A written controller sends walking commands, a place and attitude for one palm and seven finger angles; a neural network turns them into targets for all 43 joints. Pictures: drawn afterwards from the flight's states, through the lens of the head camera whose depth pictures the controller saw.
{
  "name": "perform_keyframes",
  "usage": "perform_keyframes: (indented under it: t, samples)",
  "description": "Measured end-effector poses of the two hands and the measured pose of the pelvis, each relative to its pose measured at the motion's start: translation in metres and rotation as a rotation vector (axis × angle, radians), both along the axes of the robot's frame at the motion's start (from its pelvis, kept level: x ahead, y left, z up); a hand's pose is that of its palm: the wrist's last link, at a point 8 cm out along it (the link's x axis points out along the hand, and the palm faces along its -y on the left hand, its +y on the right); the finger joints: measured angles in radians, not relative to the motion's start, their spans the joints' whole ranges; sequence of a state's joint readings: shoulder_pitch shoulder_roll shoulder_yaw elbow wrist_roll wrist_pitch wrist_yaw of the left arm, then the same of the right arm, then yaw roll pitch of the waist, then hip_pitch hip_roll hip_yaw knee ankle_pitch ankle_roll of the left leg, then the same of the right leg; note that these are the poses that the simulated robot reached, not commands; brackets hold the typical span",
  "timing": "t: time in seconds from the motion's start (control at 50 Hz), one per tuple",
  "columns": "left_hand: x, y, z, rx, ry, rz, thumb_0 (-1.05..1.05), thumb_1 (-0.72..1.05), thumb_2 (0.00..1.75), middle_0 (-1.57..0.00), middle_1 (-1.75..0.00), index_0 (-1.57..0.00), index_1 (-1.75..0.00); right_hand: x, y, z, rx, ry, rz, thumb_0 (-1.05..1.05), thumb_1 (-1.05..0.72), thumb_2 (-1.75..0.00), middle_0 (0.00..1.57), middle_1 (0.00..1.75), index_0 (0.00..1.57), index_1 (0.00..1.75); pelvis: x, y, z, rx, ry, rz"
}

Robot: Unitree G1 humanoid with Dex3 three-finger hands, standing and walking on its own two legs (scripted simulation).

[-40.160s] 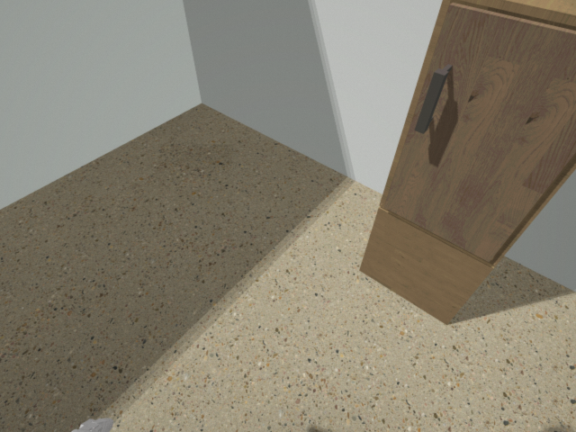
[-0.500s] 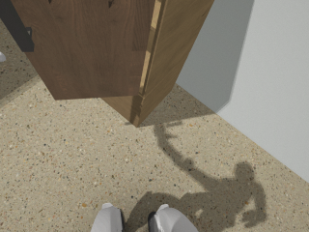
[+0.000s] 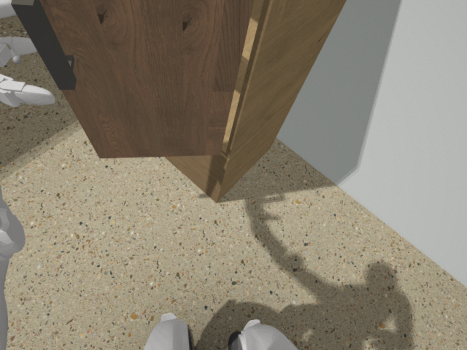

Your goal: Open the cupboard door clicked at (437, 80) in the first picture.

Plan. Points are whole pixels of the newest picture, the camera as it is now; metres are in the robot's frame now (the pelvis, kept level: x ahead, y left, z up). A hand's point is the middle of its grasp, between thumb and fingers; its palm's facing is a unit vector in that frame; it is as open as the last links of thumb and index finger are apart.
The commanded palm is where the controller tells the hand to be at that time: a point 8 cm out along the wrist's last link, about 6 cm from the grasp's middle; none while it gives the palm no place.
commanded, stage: slide the fingers in behind the handle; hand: left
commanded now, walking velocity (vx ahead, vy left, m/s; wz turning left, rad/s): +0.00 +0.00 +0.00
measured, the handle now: (51, 37) +0.58 +0.24 +0.12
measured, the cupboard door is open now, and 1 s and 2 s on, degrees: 48 48 48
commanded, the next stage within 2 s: close the thumb around the handle in 1.02 s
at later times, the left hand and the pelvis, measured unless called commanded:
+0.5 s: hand (60, 60) +0.53 +0.22 +0.12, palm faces +0.04 -1.00 +0.01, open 14.1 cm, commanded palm +0.51 +0.26 +0.11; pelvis -0.01 -0.01 +0.00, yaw -1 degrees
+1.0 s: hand (64, 61) +0.52 +0.21 +0.12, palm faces +0.04 -1.00 +0.00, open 14.0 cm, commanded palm +0.51 +0.25 +0.11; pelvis -0.01 -0.02 +0.00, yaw +0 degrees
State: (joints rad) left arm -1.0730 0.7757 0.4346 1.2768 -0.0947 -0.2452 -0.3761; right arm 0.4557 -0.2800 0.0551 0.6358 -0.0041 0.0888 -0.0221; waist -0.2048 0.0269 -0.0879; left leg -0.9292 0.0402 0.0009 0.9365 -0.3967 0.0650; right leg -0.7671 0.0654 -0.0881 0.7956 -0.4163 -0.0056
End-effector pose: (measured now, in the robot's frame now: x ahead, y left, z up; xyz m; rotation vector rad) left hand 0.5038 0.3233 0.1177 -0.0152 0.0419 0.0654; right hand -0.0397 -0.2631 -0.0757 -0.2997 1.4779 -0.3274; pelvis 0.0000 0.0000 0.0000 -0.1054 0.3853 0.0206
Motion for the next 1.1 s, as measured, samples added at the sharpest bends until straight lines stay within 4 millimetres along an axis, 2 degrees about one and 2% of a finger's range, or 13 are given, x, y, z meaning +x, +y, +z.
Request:
perform_keyframes:
  t: [0.22, 0.42, 0.52, 0.8, 0.94, 1.1]
  samples:
    - [-0.007, -0.009, 0.000, 0.014, -0.011, 0.012, -0.01, -0.50, 0.30, -0.30, -1.20, -0.16, -1.16, 0.017, -0.005, -0.005, 0.013, -0.034, 0.035, 0.01, -0.91, -0.90, 0.20, 0.30, 0.20, 0.30, 0.000, -0.002, 0.000, 0.004, -0.010, 0.012]
    - [-0.002, -0.048, 0.002, -0.009, -0.021, -0.044, -0.01, -0.50, 0.30, -0.30, -1.20, -0.26, -1.19, 0.017, -0.006, -0.008, 0.025, -0.093, 0.017, 0.01, -0.91, -0.90, 0.20, 0.30, 0.20, 0.30, -0.003, -0.006, 0.000, 0.013, -0.027, -0.002]
    - [-0.001, -0.056, 0.004, 0.010, -0.022, -0.029, -0.01, -0.50, 0.30, -0.30, -1.20, -0.28, -1.19, 0.008, -0.005, -0.010, 0.041, -0.105, -0.013, 0.01, -0.91, -0.90, 0.20, 0.30, 0.20, 0.30, -0.005, -0.008, 0.000, 0.020, -0.034, -0.019]
    - [-0.004, -0.062, 0.005, 0.017, -0.013, -0.014, -0.01, -0.50, 0.30, -0.29, -1.20, -0.29, -1.20, -0.023, -0.012, -0.010, 0.043, -0.031, -0.042, 0.01, -0.91, -0.90, 0.20, 0.30, 0.20, 0.30, -0.011, -0.016, 0.000, 0.027, -0.035, -0.018]
    - [-0.003, -0.062, 0.005, 0.013, -0.014, -0.018, -0.01, -0.50, 0.30, -0.29, -1.20, -0.30, -1.20, -0.023, -0.019, -0.005, 0.021, -0.032, -0.041, 0.01, -0.91, -0.90, 0.20, 0.30, 0.20, 0.30, -0.011, -0.019, 0.001, 0.027, -0.032, -0.018]
    - [-0.003, -0.061, 0.004, 0.012, -0.011, -0.024, -0.01, -0.50, 0.30, -0.30, -1.20, -0.30, -1.20, -0.012, -0.021, -0.005, 0.018, -0.054, -0.031, 0.01, -0.91, -0.90, 0.20, 0.30, 0.20, 0.30, -0.008, -0.019, 0.002, 0.027, -0.033, -0.017]
